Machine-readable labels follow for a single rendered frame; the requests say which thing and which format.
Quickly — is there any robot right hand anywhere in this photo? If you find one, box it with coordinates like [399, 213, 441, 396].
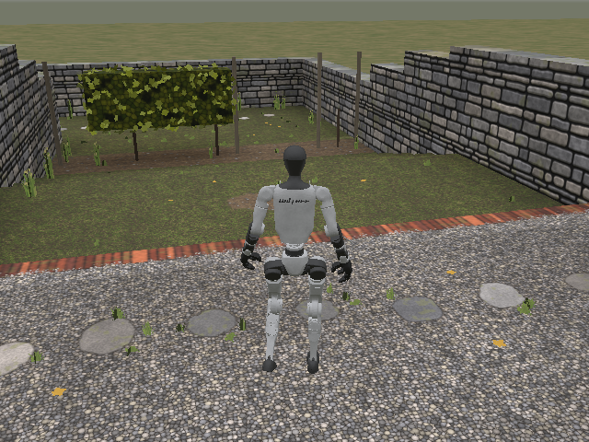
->
[331, 260, 352, 283]

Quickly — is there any robot left foot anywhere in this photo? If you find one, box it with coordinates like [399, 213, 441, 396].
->
[262, 357, 277, 372]

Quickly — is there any robot torso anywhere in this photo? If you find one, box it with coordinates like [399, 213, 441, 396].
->
[273, 181, 316, 276]

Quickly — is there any robot left hand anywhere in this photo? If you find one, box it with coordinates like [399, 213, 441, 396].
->
[240, 252, 261, 270]

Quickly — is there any left robot forearm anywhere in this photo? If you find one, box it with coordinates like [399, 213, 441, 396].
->
[242, 221, 260, 256]

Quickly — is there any robot left upper arm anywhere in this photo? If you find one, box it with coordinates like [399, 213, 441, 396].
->
[250, 185, 275, 236]

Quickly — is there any robot right upper arm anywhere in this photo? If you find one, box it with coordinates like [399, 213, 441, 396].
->
[314, 185, 339, 238]

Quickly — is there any right robot forearm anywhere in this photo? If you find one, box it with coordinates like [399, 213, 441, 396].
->
[330, 223, 350, 263]

